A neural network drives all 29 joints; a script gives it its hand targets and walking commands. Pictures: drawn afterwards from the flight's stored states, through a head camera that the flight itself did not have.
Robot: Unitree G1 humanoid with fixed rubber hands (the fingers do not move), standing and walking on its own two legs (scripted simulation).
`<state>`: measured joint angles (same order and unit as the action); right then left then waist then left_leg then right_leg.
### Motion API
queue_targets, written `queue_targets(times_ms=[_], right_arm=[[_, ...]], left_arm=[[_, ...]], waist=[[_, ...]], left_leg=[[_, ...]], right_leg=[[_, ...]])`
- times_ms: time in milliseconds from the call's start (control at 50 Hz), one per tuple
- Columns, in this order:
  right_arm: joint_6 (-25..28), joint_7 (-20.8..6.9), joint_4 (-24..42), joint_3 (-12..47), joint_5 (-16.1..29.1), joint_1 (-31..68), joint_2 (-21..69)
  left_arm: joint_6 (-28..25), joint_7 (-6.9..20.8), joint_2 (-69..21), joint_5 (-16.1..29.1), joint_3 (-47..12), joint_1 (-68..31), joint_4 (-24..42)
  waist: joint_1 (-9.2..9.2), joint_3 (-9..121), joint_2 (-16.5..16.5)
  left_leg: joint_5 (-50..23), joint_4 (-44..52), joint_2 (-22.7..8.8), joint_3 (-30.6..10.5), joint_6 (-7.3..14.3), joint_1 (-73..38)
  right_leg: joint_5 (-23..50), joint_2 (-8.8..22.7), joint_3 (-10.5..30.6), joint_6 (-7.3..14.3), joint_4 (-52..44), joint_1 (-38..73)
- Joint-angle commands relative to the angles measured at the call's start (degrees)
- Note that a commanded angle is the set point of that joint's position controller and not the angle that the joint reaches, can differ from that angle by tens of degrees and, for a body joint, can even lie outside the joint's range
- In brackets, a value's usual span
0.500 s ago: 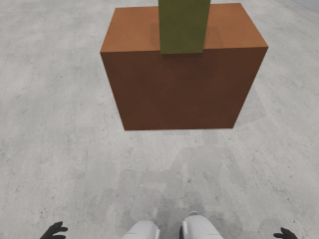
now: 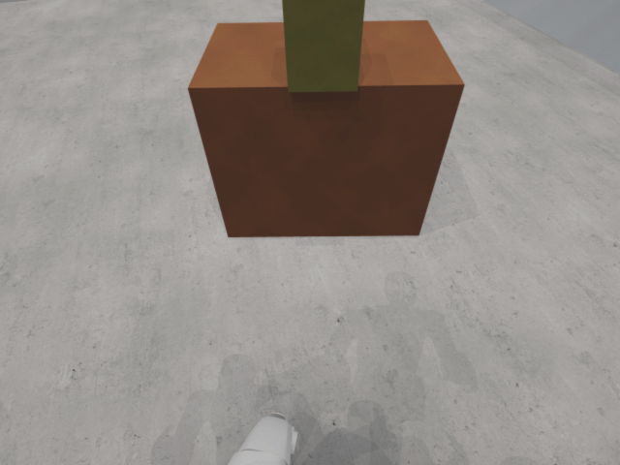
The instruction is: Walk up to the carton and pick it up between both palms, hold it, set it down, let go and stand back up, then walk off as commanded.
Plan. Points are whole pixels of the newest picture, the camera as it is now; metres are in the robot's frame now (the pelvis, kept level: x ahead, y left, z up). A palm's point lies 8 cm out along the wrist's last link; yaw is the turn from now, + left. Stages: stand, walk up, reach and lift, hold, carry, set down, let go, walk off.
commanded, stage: walk off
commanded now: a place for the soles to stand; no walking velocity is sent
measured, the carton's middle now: (322, 31) +1.18 +0.08 +0.07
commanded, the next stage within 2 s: stand in 1.48 s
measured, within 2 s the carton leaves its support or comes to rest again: neither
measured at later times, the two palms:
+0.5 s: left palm out of the picture +0.08 +0.37 -0.09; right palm out of the picture +0.17 -0.25 -0.06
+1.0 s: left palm (68, 441) +0.16 +0.35 -0.06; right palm (539, 402) +0.25 -0.27 -0.08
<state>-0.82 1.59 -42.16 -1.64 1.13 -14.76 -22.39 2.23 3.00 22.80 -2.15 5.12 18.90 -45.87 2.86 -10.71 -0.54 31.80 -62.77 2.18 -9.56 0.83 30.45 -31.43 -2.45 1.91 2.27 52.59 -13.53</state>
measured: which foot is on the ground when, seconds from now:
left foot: up 0.00-0.40, down 0.42-1.00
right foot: down 0.00-0.46, up 0.48-0.86, down 0.88-1.00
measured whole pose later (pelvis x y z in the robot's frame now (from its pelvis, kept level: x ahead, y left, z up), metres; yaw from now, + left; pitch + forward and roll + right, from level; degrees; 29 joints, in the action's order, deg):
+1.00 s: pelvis +0.15 +0.02 +0.02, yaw +1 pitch -2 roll +1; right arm 3.2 0.9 -42.1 -1.7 1.1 -16.1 -22.7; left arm -3.5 1.9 22.3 -2.2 5.1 21.8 -46.3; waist 2.5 -5.4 1.8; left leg 28.8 -54.0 2.2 -4.4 0.4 22.1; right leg -26.2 -1.6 1.9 1.6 42.7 -14.4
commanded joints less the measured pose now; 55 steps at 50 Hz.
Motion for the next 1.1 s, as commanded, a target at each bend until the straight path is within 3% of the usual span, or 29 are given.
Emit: queue_targets(times_ms=[0,100,200,240,300,320,360,380,400,420,440,460,480,520,580,680,740,780,800,820,840,860,880,900,940,1020,1040,1060,1080], right_arm=[[2.6,-1.7,1.3,-9.5,-3.3,-0.5,-17.8],[3.2,-1.9,2.7,-8.1,-3.9,0.4,-15.2],[3.2,-2.9,3.2,-7.5,-3.7,-0.4,-15.1],[3.3,-3.2,3.7,-7.2,-3.7,-0.9,-14.7],[3.9,-3.4,4.3,-6.9,-3.8,-1.9,-14.0],[4.1,-3.4,4.2,-6.8,-3.6,-3.0,-14.0],[4.8,-3.0,2.1,-7.0,-3.8,-7.6,-14.1],[5.2,-2.6,0.6,-7.5,-3.5,-11.9,-14.8],[5.5,-1.8,0.2,-8.0,-3.5,-15.7,-16.7],[5.8,-1.1,1.1,-8.5,-4.3,-16.2,-19.7],[5.8,-1.4,2.9,-8.4,-3.9,-12.1,-20.5],[6.0,-1.8,3.4,-8.0,-3.1,-9.6,-18.9],[6.0,-1.6,3.6,-7.9,-3.4,-9.7,-18.8],[6.2,-1.5,3.4,-7.4,-3.6,-9.0,-18.3],[6.1,-1.4,2.7,-7.1,-3.5,-9.6,-17.3],[6.4,-0.8,0.6,-6.5,-2.7,-10.2,-17.1],[6.1,-0.5,0.4,-6.0,-2.6,-7.4,-16.8],[5.7,-0.5,1.2,-5.3,-2.5,-4.5,-16.4],[5.5,-0.5,2.0,-4.8,-2.5,-1.5,-14.8],[5.5,-0.4,3.6,-4.0,-2.1,1.7,-11.9],[5.6,-0.2,4.0,-3.1,-1.2,1.6,-8.2],[5.3,0.4,2.9,-3.1,-1.3,1.0,-9.0],[4.9,0.6,2.5,-3.8,-2.2,2.9,-11.9],[4.8,0.6,2.4,-4.3,-2.3,3.5,-12.7],[4.4,-0.2,2.3,-4.5,-2.4,3.1,-12.6],[5.1,-0.3,3.0,-3.6,-2.2,3.7,-12.1],[5.4,-0.2,2.9,-3.7,-2.1,2.6,-12.0],[5.9,0.1,1.8,-3.9,-2.0,-1.6,-12.4],[6.3,0.6,0.7,-4.7,-1.9,-6.5,-14.5]], left_arm=[[-4.0,-1.9,20.2,-0.5,7.3,-5.2,6.8],[-6.1,-2.3,17.6,-0.5,6.3,2.5,5.4],[-6.1,-1.8,19.2,-0.5,6.3,1.7,6.3],[-5.9,-1.6,19.6,-0.6,6.3,0.1,7.1],[-5.8,-1.4,20.0,-0.6,5.8,-1.1,7.6],[-5.8,-1.4,20.2,-0.6,5.5,-2.3,7.6],[-5.3,-1.3,18.2,-0.6,4.3,-3.5,6.8],[-4.9,-1.4,15.4,-1.0,3.6,-1.8,6.2],[-4.7,-1.6,11.9,-0.8,3.0,0.8,5.6],[-4.7,-1.7,8.7,0.5,2.6,4.4,5.2],[-5.0,-2.0,10.8,0.0,3.3,7.5,4.7],[-5.3,-2.3,14.0,-0.2,4.1,8.2,3.5],[-5.5,-2.0,15.0,0.3,4.0,6.8,3.1],[-5.4,-1.2,15.3,0.6,4.0,5.9,2.1],[-5.1,-1.2,13.8,0.5,3.7,4.6,1.5],[-5.8,-2.1,12.1,0.7,2.7,1.0,1.6],[-6.3,-2.5,11.3,1.0,2.2,0.6,1.6],[-7.1,-2.8,10.4,0.8,2.1,3.0,1.7],[-7.7,-3.0,10.5,0.7,2.2,7.6,0.4],[-8.2,-3.4,12.7,0.4,2.9,12.4,-0.5],[-8.5,-3.7,15.4,0.2,3.1,13.0,0.1],[-8.1,-3.5,16.7,0.9,3.1,10.7,0.9],[-7.8,-3.2,16.5,0.8,3.1,9.0,2.3],[-7.8,-3.4,16.2,1.0,2.9,5.9,3.1],[-7.1,-3.4,14.2,0.7,2.3,3.8,3.4],[-6.4,-3.4,14.0,0.6,1.7,6.0,3.5],[-6.2,-3.4,14.1,0.7,1.9,4.5,4.0],[-6.2,-3.3,14.1,1.3,1.6,0.9,4.9],[-6.2,-3.4,13.5,1.8,1.7,-1.5,5.9]], waist=[[-1.95,-5.2,-7.0],[1.21,0.0,-6.5],[1.25,0.8,-11.5],[0.84,0.4,-13.9],[-0.46,1.9,-12.2],[-1.65,2.6,-11.4],[-4.36,6.2,-7.0],[-5.93,10.5,-1.1],[-7.37,14.8,9.1],[-5.75,15.1,19.0],[-2.47,12.1,15.8],[-1.13,9.4,10.2],[-1.81,8.4,9.6],[-2.50,7.3,11.0],[-3.54,7.7,11.4],[-4.86,10.1,12.6],[-4.28,10.6,13.8],[-2.10,11.2,11.6],[0.54,13.0,9.4],[2.77,13.3,2.3],[2.56,14.0,-7.9],[0.39,12.3,-5.7],[1.13,10.0,-3.7],[0.48,7.1,-3.4],[-0.26,4.7,-7.7],[1.61,7.8,-12.1],[0.57,8.9,-11.3],[-2.42,11.7,-9.3],[-4.86,15.1,-7.1]], left_leg=[[-15.0,-7.8,-1.0,-2.0,-2.3,12.3],[-14.7,-0.5,0.3,-0.3,-1.8,13.3],[-12.4,7.3,-1.2,4.2,-2.1,6.5],[-12.1,10.9,-2.4,6.1,-1.6,3.1],[-11.3,17.4,-3.5,7.5,0.2,-4.1],[-13.2,20.0,-3.8,7.9,1.2,-8.3],[-16.3,28.1,-2.3,8.7,2.8,-20.3],[-13.6,30.1,-1.3,6.3,3.8,-27.9],[-7.2,34.3,-4.0,-1.0,5.3,-33.7],[7.7,43.9,-13.9,-21.4,8.7,-33.4],[8.8,47.6,-20.9,-36.0,11.6,-30.2],[6.0,45.4,-21.6,-35.3,12.7,-26.4],[4.5,45.7,-19.4,-30.3,11.2,-24.1],[3.0,46.1,-16.9,-25.0,9.8,-22.5],[-5.5,45.1,-16.0,-21.5,9.1,-24.0],[-35.0,38.4,-16.1,-17.7,11.5,-28.1],[-48.1,34.0,-15.7,-14.3,12.9,-26.6],[-51.1,28.1,-13.1,-8.4,12.7,-24.0],[-46.4,22.2,-10.2,-4.2,10.2,-18.2],[-39.9,12.4,-5.6,-0.6,6.7,-8.7],[-19.6,5.3,1.3,4.5,2.8,1.7],[-1.0,3.6,2.6,7.1,1.2,6.1],[1.3,1.4,0.5,5.4,0.8,5.6],[1.0,0.8,-1.4,5.1,0.6,3.9],[-1.1,8.2,-1.7,6.8,-0.4,1.3],[-5.3,22.0,-1.0,9.9,0.0,-0.9],[-9.6,26.3,-0.6,10.5,0.9,-6.1],[-17.4,33.2,-0.4,10.0,2.4,-15.7],[-24.9,35.5,-1.6,5.2,4.6,-25.5]], right_leg=[[-24.4,17.7,33.7,2.9,-45.4,-5.0],[-11.5,16.3,28.3,4.2,-38.9,7.1],[-15.2,16.7,24.8,8.4,-38.9,1.6],[-15.1,16.5,22.7,10.1,-38.0,-1.3],[-12.9,16.9,20.2,10.5,-35.1,-5.6],[-13.1,17.3,19.2,10.3,-33.8,-7.9],[-8.9,13.5,13.3,8.4,-25.5,-12.3],[-3.2,10.6,9.9,7.3,-15.5,-14.4],[2.7,6.2,5.1,5.7,-1.4,-17.6],[1.0,-0.8,-1.1,3.0,11.3,-22.6],[-2.5,-0.6,-1.8,2.3,14.8,-25.5],[-3.4,2.7,0.9,2.8,14.9,-23.6],[-3.1,3.6,1.8,2.2,13.2,-22.9],[-1.5,5.0,1.8,0.9,10.0,-21.7],[-1.4,4.6,1.0,-0.2,3.9,-19.8],[0.9,4.2,-0.2,-0.5,-2.1,-18.8],[1.3,3.5,-1.4,-0.3,-8.6,-14.5],[9.0,3.4,-2.2,0.4,-21.2,-7.2],[18.1,4.4,-0.2,1.0,-28.2,1.9],[26.0,7.8,7.9,2.9,-29.5,10.9],[41.6,16.2,20.9,5.7,-28.0,17.7],[52.2,21.4,26.1,9.0,-26.2,17.7],[54.5,23.3,27.1,11.6,-25.2,13.3],[54.2,23.1,25.0,12.9,-24.9,8.7],[53.2,17.4,17.7,9.8,-25.5,8.5],[62.6,14.6,13.4,8.6,-19.2,14.7],[62.9,13.6,11.0,7.8,-17.0,12.0],[63.8,11.3,7.5,5.9,-11.6,7.4],[60.6,8.8,5.8,3.7,-3.1,0.5]])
